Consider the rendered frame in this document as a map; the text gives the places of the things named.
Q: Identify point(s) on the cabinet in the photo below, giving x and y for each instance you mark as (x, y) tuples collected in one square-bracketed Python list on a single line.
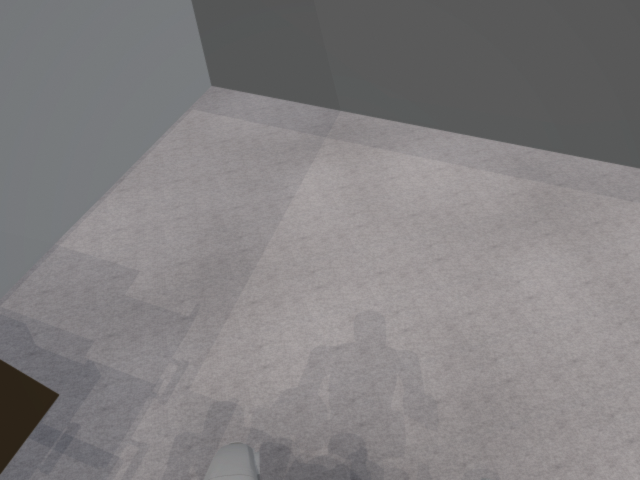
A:
[(23, 403)]

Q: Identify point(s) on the left robot thigh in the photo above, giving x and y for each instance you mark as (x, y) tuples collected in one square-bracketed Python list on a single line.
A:
[(234, 462)]

